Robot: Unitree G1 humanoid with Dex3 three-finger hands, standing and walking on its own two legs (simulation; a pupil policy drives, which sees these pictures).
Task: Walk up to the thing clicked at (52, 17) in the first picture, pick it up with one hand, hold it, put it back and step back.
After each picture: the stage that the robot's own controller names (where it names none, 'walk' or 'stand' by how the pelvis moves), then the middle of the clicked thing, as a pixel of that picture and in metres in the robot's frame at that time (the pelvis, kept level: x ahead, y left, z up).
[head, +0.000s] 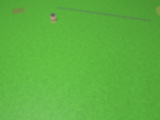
stand; (53, 17) +1.89 +0.43 -0.72
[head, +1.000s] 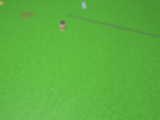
walk; (62, 25) +1.79 +0.22 -0.70
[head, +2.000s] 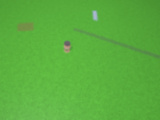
walk; (67, 46) +1.23 +0.13 -0.72
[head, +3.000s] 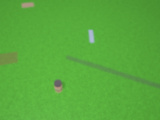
walk; (58, 86) +0.72 +0.19 -0.72
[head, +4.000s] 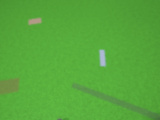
walk; out of the picture +0.40 +0.22 -0.69
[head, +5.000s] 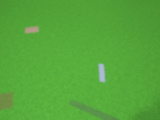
stand; out of the picture +0.27 +0.18 -0.72
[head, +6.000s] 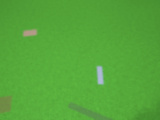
stand; out of the picture +0.26 +0.19 -0.72
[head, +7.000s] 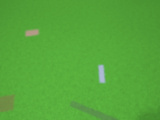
stand; out of the picture +0.27 +0.19 -0.73
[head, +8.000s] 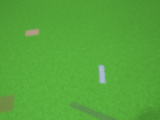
stand; out of the picture +0.26 +0.19 -0.73
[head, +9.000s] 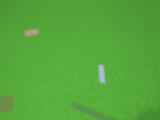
stand; out of the picture +0.26 +0.20 -0.73
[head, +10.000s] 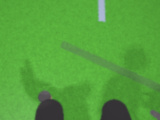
go down; (45, 98) +0.33 +0.18 -0.48
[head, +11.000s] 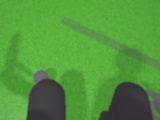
go down; (42, 80) +0.37 +0.19 -0.32
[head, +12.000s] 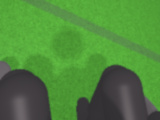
close in; (0, 73) +0.35 +0.22 -0.23
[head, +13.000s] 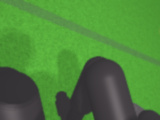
close; out of the picture +0.35 +0.23 -0.22
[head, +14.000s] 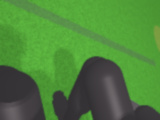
close; out of the picture +0.35 +0.24 -0.22
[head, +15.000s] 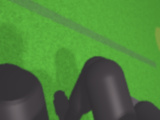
lift; out of the picture +0.34 +0.23 -0.22
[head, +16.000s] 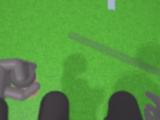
lift; (25, 81) +0.31 +0.20 -0.02
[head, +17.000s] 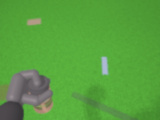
hold; (40, 94) +0.30 +0.16 +0.02
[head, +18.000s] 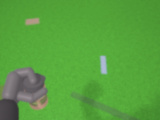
hold; (36, 91) +0.31 +0.18 +0.01
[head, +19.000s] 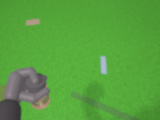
hold; (37, 91) +0.31 +0.17 +0.01
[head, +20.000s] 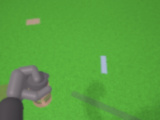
hold; (39, 89) +0.32 +0.16 +0.01
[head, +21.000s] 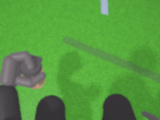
crouch; (33, 73) +0.36 +0.18 -0.08
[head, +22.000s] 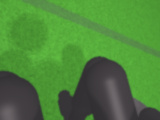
lower; out of the picture +0.38 +0.26 -0.22
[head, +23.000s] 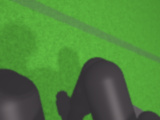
lower; out of the picture +0.37 +0.25 -0.22
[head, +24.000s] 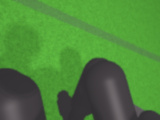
lower; out of the picture +0.36 +0.25 -0.22
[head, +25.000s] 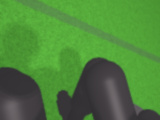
lower; out of the picture +0.36 +0.25 -0.22
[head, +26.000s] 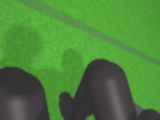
loosen; out of the picture +0.34 +0.22 -0.22
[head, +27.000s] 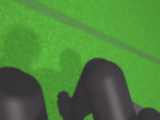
withdraw; out of the picture +0.34 +0.22 -0.22
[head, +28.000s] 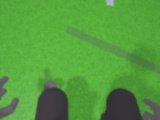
walk; (51, 88) +0.35 +0.17 -0.41
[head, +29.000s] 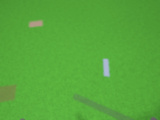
stand; out of the picture +0.28 +0.15 -0.66
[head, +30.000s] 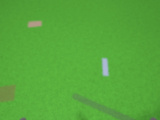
stand; out of the picture +0.28 +0.16 -0.66
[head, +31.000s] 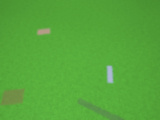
stand; out of the picture +0.30 +0.15 -0.72
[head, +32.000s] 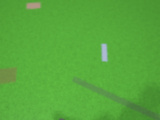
walk; out of the picture +0.33 +0.12 -0.70
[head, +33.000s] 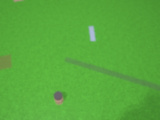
walk; (58, 98) +0.52 +0.18 -0.69
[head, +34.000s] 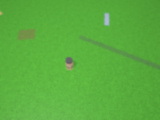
walk; (69, 63) +0.88 +0.17 -0.69
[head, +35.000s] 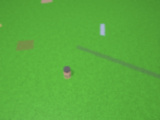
stand; (67, 72) +0.89 +0.17 -0.71
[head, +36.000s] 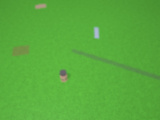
stand; (63, 75) +0.90 +0.21 -0.72
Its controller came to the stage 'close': yes
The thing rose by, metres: 0.73
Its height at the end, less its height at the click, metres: +0.00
